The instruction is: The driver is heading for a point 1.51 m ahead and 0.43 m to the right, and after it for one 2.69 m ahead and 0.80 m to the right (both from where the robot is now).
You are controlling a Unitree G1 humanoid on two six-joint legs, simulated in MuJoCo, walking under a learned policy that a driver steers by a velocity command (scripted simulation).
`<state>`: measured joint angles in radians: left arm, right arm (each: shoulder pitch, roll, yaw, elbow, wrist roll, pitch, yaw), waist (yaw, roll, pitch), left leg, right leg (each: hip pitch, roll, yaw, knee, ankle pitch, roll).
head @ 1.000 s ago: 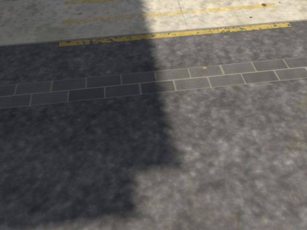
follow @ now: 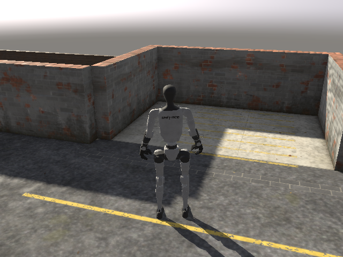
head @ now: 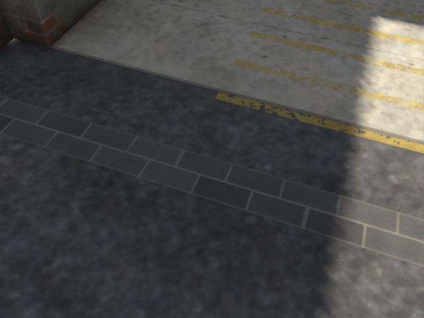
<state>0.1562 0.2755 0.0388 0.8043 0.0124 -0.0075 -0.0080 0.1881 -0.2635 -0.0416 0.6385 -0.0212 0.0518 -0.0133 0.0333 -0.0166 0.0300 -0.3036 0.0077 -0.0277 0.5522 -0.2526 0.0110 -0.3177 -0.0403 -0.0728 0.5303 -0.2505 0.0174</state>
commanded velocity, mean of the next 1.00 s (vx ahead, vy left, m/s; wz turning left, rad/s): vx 0.01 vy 0.00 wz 0.04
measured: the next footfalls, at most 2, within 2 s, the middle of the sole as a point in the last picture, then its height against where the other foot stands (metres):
left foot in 1.84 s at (193, 311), level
